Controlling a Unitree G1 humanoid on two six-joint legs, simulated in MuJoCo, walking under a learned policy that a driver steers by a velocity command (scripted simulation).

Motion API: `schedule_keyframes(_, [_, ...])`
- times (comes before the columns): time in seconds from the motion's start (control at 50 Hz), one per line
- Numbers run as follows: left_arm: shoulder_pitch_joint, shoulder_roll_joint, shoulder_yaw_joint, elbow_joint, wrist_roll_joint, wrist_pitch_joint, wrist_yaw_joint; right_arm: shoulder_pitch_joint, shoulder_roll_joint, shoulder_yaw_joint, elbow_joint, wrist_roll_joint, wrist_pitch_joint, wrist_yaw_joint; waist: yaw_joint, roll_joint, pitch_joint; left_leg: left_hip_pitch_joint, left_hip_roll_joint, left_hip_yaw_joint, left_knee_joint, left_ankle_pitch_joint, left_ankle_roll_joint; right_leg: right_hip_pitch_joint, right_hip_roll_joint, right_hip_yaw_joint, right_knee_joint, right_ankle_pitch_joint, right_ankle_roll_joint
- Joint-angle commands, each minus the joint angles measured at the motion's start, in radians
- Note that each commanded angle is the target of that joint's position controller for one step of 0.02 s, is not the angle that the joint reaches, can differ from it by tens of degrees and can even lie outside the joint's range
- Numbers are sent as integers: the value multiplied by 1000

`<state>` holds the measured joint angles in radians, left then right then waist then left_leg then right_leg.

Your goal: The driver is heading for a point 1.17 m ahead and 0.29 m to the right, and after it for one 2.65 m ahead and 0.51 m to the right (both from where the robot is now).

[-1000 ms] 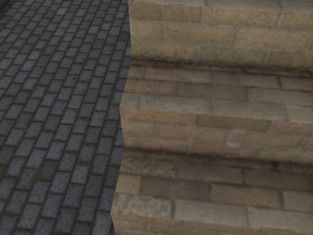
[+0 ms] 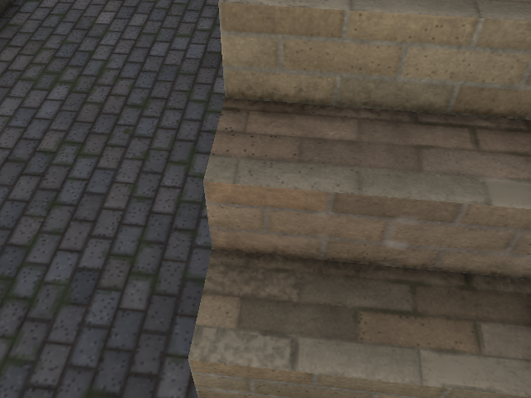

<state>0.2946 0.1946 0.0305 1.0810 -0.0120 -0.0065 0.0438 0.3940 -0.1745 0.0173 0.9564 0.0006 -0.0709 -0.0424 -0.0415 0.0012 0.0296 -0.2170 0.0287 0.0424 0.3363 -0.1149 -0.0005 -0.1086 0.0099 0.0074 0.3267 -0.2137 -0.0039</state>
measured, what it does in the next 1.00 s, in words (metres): stands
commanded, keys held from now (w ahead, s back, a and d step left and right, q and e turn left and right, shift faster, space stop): w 1.00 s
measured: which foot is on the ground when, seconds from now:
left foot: down 0.00-1.00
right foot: down 0.00-1.00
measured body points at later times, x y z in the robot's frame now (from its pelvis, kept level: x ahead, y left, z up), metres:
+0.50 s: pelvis +0.00 +0.00 +0.00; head +0.02 +0.00 +0.45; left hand +0.01 +0.25 -0.15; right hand -0.01 -0.23 -0.15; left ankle +0.04 +0.12 -0.75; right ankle -0.02 -0.12 -0.75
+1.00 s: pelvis +0.00 +0.00 +0.00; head +0.02 +0.00 +0.45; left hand +0.01 +0.25 -0.15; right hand -0.01 -0.23 -0.15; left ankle +0.04 +0.12 -0.75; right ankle -0.02 -0.12 -0.75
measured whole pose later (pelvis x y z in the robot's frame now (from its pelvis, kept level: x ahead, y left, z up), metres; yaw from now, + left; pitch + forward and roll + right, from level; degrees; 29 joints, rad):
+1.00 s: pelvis +0.00 +0.00 +0.00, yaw +0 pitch +0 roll +0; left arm 0.29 0.20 0.03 1.08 -0.01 -0.01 0.04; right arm 0.39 -0.18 0.02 0.96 0.00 -0.07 -0.04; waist -0.04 0.00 0.03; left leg -0.22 0.03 0.04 0.34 -0.11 0.00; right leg -0.11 0.01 0.01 0.33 -0.21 0.00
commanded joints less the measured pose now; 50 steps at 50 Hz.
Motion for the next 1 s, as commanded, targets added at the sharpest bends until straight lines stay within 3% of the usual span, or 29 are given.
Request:
schedule_keyframes(0.02, [68,96,16,-14,0,-4,3,93,-88,-17,-18,0,-6,-2,0,11,41,-35,117,-107,-82,-43,65,-11,-117,102,-54,92,-47])
schedule_keyframes(1.0, [68,98,16,-13,0,-4,2,89,-90,-18,-17,1,-6,-1,1,11,41,-36,117,-109,-82,-43,63,-9,-116,103,-54,95,-46])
